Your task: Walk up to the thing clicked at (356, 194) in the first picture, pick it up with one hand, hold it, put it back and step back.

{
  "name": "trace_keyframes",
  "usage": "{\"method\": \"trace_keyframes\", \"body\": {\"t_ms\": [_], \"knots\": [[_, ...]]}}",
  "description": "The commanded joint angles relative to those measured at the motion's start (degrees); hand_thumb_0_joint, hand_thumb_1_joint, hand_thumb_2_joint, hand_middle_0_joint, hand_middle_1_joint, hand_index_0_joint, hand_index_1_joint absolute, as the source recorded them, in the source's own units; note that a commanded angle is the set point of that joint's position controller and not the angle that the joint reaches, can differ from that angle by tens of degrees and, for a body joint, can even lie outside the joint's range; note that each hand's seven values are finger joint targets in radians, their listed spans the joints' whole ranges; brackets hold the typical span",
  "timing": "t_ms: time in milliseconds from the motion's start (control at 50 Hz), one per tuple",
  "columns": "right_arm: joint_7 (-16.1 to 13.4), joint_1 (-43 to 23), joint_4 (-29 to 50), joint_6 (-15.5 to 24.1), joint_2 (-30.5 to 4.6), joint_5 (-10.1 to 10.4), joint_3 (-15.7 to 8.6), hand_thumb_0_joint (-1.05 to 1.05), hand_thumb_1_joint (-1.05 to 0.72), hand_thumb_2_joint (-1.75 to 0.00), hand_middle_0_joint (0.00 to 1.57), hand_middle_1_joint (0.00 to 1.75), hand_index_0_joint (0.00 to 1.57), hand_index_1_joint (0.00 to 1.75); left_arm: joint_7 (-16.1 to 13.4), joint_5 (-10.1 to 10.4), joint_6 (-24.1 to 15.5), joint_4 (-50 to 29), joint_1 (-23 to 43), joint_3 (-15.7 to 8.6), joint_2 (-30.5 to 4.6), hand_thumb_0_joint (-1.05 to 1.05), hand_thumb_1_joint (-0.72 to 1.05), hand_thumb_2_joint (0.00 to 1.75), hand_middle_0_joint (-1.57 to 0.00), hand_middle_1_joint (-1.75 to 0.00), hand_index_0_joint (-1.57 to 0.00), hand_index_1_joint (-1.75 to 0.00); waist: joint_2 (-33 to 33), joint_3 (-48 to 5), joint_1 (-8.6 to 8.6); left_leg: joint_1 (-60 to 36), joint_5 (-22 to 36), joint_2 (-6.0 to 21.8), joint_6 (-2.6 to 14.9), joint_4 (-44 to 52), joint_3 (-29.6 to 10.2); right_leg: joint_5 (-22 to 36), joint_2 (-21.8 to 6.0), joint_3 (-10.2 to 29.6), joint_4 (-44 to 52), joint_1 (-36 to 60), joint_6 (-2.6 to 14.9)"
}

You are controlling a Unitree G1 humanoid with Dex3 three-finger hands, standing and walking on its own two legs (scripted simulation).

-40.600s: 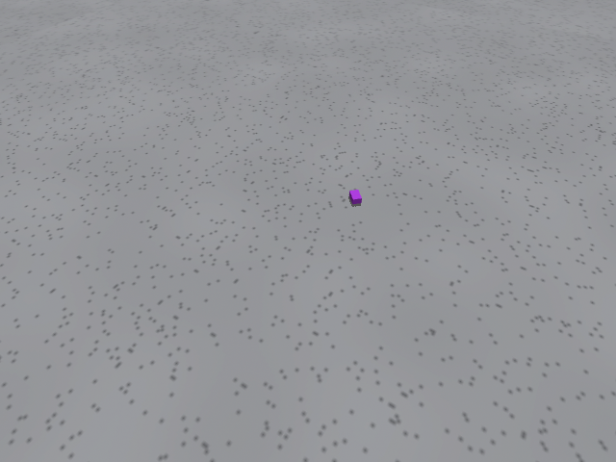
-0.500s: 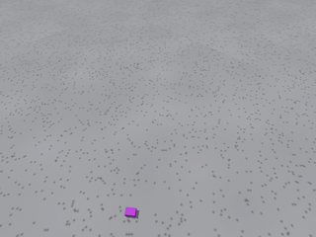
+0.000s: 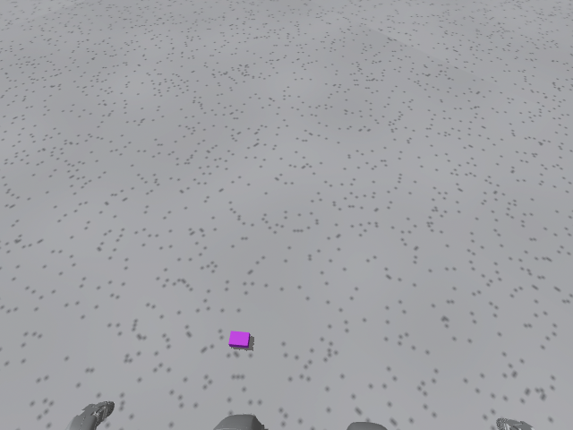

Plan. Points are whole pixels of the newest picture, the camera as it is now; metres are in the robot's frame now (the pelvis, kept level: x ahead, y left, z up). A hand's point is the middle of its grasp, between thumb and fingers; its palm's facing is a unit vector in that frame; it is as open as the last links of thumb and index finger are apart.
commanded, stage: step back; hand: left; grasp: from above
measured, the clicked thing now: (239, 339) +0.44 +0.17 -0.75
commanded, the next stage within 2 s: none
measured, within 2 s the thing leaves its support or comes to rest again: neither
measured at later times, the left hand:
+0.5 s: hand out of the picture +0.01 +0.26 -0.15, palm faces -0.10 -0.91 -0.40, open 7.4 cm
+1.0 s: hand out of the picture -0.11 +0.29 -0.15, palm faces -0.02 -0.92 -0.38, open 7.4 cm
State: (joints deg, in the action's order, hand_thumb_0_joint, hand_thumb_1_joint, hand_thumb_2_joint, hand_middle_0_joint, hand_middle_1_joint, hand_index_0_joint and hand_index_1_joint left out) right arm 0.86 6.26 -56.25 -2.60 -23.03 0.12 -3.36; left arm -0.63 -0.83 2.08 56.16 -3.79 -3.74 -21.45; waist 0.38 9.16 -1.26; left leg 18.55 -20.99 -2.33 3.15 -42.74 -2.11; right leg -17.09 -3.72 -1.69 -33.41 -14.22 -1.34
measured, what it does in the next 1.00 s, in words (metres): walks backwards: right foot, then left foot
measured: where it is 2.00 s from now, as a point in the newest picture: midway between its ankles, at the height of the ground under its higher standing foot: outside the picture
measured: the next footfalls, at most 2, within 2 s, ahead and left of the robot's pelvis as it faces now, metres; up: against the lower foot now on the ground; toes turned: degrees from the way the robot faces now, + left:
right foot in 0.44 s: -0.07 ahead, -0.11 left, +0.00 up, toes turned -2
left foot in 0.78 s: -0.15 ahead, +0.14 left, +0.00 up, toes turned -3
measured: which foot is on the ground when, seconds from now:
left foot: down 0.00-0.46, up 0.48-0.76, down 0.78-1.00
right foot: down 0.00-0.04, up 0.06-0.42, down 0.44-0.80, up 0.82-1.00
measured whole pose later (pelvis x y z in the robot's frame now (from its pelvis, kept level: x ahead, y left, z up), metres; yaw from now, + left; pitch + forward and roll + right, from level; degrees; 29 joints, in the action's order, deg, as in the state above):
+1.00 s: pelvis -0.23 +0.02 +0.00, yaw -2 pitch -2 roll -1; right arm -0.5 7.7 -48.7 -1.4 -20.3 -1.8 -1.9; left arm -1.0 -0.4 3.1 46.5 -9.4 -5.1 -23.1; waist 1.5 9.5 0.1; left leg 17.5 -15.0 1.0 1.3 -34.3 -1.0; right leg -30.1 6.2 7.6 -66.8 -25.5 -0.3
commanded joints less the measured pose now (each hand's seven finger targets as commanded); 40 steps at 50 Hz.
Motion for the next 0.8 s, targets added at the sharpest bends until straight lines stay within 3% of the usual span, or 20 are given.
{"method": "trace_keyframes", "body": {"t_ms": [0, 20, 40, 80, 120, 260, 340, 380, 400, 420, 440, 460, 500, 520, 640, 680, 700, 740, 760, 780], "knots": [[-0.51, 4.04, 5.02, 1.50, -12.80, -1.64, -3.56, 0.00, -0.90, -0.90, 0.20, 0.30, 0.20, 0.30, -0.78, 0.88, -0.10, -8.28, 2.96, -2.29, -10.67, 0.00, 0.90, 0.90, -0.20, -0.30, -0.20, -0.30, -6.21, -9.39, 0.08, -5.94, 36.20, 11.65, 2.95, 17.66, -13.73, 11.39, 1.46, 1.83, -13.72, -3.33, 4.29], [-0.57, 4.45, 5.83, 2.08, -15.77, -2.08, -4.01, 0.00, -0.90, -0.90, 0.20, 0.30, 0.20, 0.30, -1.14, 1.17, 0.56, -8.27, 0.99, -2.13, -8.80, 0.00, 0.90, 0.90, -0.20, -0.30, -0.20, -0.30, -11.77, -9.60, 0.53, -9.75, 47.52, 18.15, 6.90, 20.06, -23.18, -17.79, 9.01, 5.33, -21.58, -10.29, 3.50], [-0.78, 5.48, 6.06, 2.29, -17.43, -1.63, -4.43, 0.00, -0.90, -0.90, 0.20, 0.30, 0.20, 0.30, -1.69, 0.84, 0.96, -8.25, 0.18, -2.30, -9.68, 0.00, 0.90, 0.90, -0.20, -0.30, -0.20, -0.30, -9.66, -12.42, -0.61, -10.45, 51.96, 20.35, 9.40, 18.06, -23.47, -22.56, 9.66, 11.16, -28.82, -9.87, 3.72], [-1.69, 1.24, 7.68, 2.23, -15.45, -1.32, -4.08, 0.00, -0.90, -0.90, 0.20, 0.30, 0.20, 0.30, -2.26, 0.91, 1.08, -8.01, -0.02, -2.19, -10.37, 0.00, 0.90, 0.90, -0.20, -0.30, -0.20, -0.30, -8.55, -13.20, 0.18, -10.21, 44.52, 18.84, 9.33, 18.00, -20.31, -19.36, 9.53, 14.74, -34.70, -11.80, 4.14], [-2.38, -1.52, 9.40, 2.31, -12.65, -1.68, -3.37, 0.00, -0.90, -0.90, 0.20, 0.30, 0.20, 0.30, -2.09, 1.24, 0.96, -6.90, -3.74, -2.28, -11.26, 0.00, 0.90, 0.90, -0.20, -0.30, -0.20, -0.30, -8.79, -12.66, 2.61, -11.15, 40.92, 16.26, 9.60, 15.67, -14.29, -13.80, 8.67, 13.03, -37.13, -13.32, 3.15], [-2.98, 5.52, 10.38, 2.37, -12.04, -1.53, -3.62, 0.00, -0.90, -0.90, 0.20, 0.30, 0.20, 0.30, -1.20, 0.21, -0.16, -10.19, -2.41, -3.07, -10.92, 0.00, 0.90, 0.90, -0.20, -0.30, -0.20, -0.30, -6.71, -13.40, -1.61, -20.05, 40.46, 18.42, 12.85, 13.43, -14.44, -14.94, 6.40, 9.54, -23.01, -13.56, 0.48], [-2.65, 2.43, 11.72, 1.86, -13.53, -1.37, -3.34, 0.00, -0.90, -0.90, 0.20, 0.30, 0.20, 0.30, -0.43, -0.25, -0.60, -8.89, -6.30, -3.57, -10.59, 0.00, 0.90, 0.90, -0.20, -0.30, -0.20, -0.30, -8.78, -13.30, -0.35, -11.14, 29.47, 16.33, 10.15, 13.53, -12.55, -10.36, 5.32, 4.27, -8.61, -3.77, 1.61], [-2.32, -0.08, 12.11, 1.41, -14.03, -0.73, -3.11, 0.00, -0.90, -0.90, 0.20, 0.30, 0.20, 0.30, -0.12, -0.38, -0.98, -6.93, -12.15, -3.72, -9.60, 0.00, 0.90, 0.90, -0.20, -0.30, -0.20, -0.30, -8.53, -14.53, 2.89, -5.93, 24.69, 14.29, 6.92, 10.70, -9.77, 0.75, 5.33, 1.78, 4.96, 4.67, 3.38], [-2.14, -0.23, 12.09, 1.24, -12.70, -0.35, -2.69, 0.00, -0.90, -0.90, 0.20, 0.30, 0.20, 0.30, -0.26, -1.02, -1.35, -6.59, -13.40, -3.96, -10.67, 0.00, 0.90, 0.90, -0.20, -0.30, -0.20, -0.30, -6.58, -14.54, 3.18, -0.34, 18.86, 12.53, 4.07, 9.04, -8.63, 5.21, 3.38, 4.58, 7.44, 8.45, 4.49], [-1.93, 0.76, 12.31, 1.13, -10.28, 0.16, -1.95, 0.00, -0.90, -0.90, 0.20, 0.30, 0.20, 0.30, -0.27, -1.83, -1.78, -7.83, -12.10, -5.01, -15.01, 0.00, 0.90, 0.90, -0.20, -0.30, -0.20, -0.30, 4.57, -12.76, 2.08, 10.32, 7.75, 6.03, 0.02, 0.96, -5.65, 5.94, -6.12, 20.20, 10.74, 10.96, 8.06], [-2.49, -2.39, 12.83, 0.92, -9.35, 0.28, -2.13, 0.00, -0.90, -0.90, 0.20, 0.30, 0.20, 0.30, -0.10, -0.95, -1.60, -9.67, -8.72, -6.13, -20.80, 0.00, 0.90, 0.90, -0.20, -0.30, -0.20, -0.30, 16.40, -9.09, 4.75, 10.56, -13.30, -4.11, -2.43, -13.58, -1.33, 10.54, -18.90, 33.83, 16.30, -0.53, 18.47], [-2.78, -2.06, 11.58, 0.64, -11.04, -0.25, -2.70, 0.00, -0.90, -0.90, 0.20, 0.30, 0.20, 0.30, -0.32, -1.52, -2.08, -12.15, -5.58, -5.82, -19.96, 0.00, 0.90, 0.90, -0.20, -0.30, -0.20, -0.30, 12.97, -5.91, 3.87, 7.99, -15.24, -3.27, -3.05, -24.19, -7.44, 16.40, -20.89, 36.31, 15.65, -6.38, 20.93], [-2.59, 3.78, 9.03, 0.60, -9.96, 0.65, -2.26, 0.00, -0.90, -0.90, 0.20, 0.30, 0.20, 0.30, -0.85, -0.62, -2.18, -13.04, 0.36, -4.54, -14.45, 0.00, 0.90, 0.90, -0.20, -0.30, -0.20, -0.30, 5.17, -5.04, -0.70, 8.74, -8.00, -5.01, -2.87, -28.50, -10.25, 24.98, -11.27, 19.28, 11.14, -4.01, 15.14], [-2.67, 4.71, 8.90, 0.90, -9.90, 0.77, -2.06, 0.00, -0.90, -0.90, 0.20, 0.30, 0.20, 0.30, -1.03, -0.99, -2.08, -13.84, 1.41, -4.71, -14.18, 0.00, 0.90, 0.90, -0.20, -0.30, -0.20, -0.30, 6.77, -5.76, -0.77, 9.27, -6.97, -5.46, -3.04, -28.39, -8.23, 26.34, -9.89, 16.23, 9.88, -2.36, 13.95], [-2.62, 2.69, 10.51, 1.39, -9.39, -0.12, -1.44, 0.00, -0.90, -0.90, 0.20, 0.30, 0.20, 0.30, -1.59, -1.29, -1.46, -14.41, -6.46, -4.31, -12.62, 0.00, 0.90, 0.90, -0.20, -0.30, -0.20, -0.30, 8.37, -10.20, 4.45, 8.96, -9.32, -1.53, -4.35, -9.02, -3.10, 31.10, -9.92, 14.42, 4.79, 11.75, 14.03], [-2.40, 3.94, 10.70, 1.64, -8.82, -0.45, -1.57, 0.00, -0.90, -0.90, 0.20, 0.30, 0.20, 0.30, -1.45, -1.04, -1.06, -14.97, -6.62, -4.26, -13.50, 0.00, 0.90, 0.90, -0.20, -0.30, -0.20, -0.30, 11.24, -11.67, 3.98, 5.20, -7.86, -0.01, -3.55, 0.45, -0.69, 31.94, -9.74, 14.79, 3.03, 11.88, 13.34], [-2.32, 6.60, 9.95, 1.76, -8.73, -0.77, -1.73, 0.00, -0.90, -0.90, 0.20, 0.30, 0.20, 0.30, -1.31, -0.65, -0.84, -15.70, -4.85, -4.33, -14.22, 0.00, 0.90, 0.90, -0.20, -0.30, -0.20, -0.30, 12.80, -12.40, 2.26, 2.02, -4.84, 1.02, -2.83, 5.72, -0.03, 31.27, -9.99, 14.93, 1.79, 10.01, 12.75], [-2.17, 9.65, 8.36, 2.32, -9.24, -1.31, -2.47, 0.00, -0.90, -0.90, 0.20, 0.30, 0.20, 0.30, -0.82, 0.17, -0.18, -16.37, -3.72, -3.74, -13.80, 0.00, 0.90, 0.90, -0.20, -0.30, -0.20, -0.30, 8.91, -13.57, 0.12, -6.11, 9.43, 0.92, -2.19, 18.86, 1.99, 25.69, -7.54, 12.54, -2.18, 4.99, 9.62], [-2.19, 8.58, 9.04, 2.68, -12.00, -2.18, -3.29, 0.00, -0.90, -0.90, 0.20, 0.30, 0.20, 0.30, -0.66, 0.33, 0.08, -16.90, -5.26, -3.11, -11.60, 0.00, 0.90, 0.90, -0.20, -0.30, -0.20, -0.30, 2.59, -13.75, 0.97, -9.94, 14.92, 7.28, -0.29, 20.28, -7.38, 16.17, -3.84, 11.64, -5.99, -2.15, 6.45], [-1.81, 5.66, 10.12, 2.69, -17.67, -2.42, -4.42, 0.00, -0.90, -0.90, 0.20, 0.30, 0.20, 0.30, -0.66, 0.67, -0.01, -17.22, -5.71, -2.61, -9.30, 0.00, 0.90, 0.90, -0.20, -0.30, -0.20, -0.30, -10.95, -12.77, 1.16, -12.15, 22.18, 19.26, 5.88, 22.45, -23.00, -3.69, 6.83, 6.17, -15.24, -12.78, 3.55]]}}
